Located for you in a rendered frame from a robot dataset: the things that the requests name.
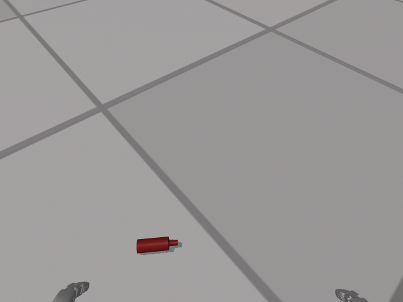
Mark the right robot hand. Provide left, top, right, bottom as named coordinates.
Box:
left=335, top=289, right=368, bottom=302

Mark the bottle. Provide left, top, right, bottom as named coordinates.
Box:
left=137, top=237, right=178, bottom=254

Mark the left robot hand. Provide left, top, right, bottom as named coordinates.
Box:
left=52, top=282, right=89, bottom=302

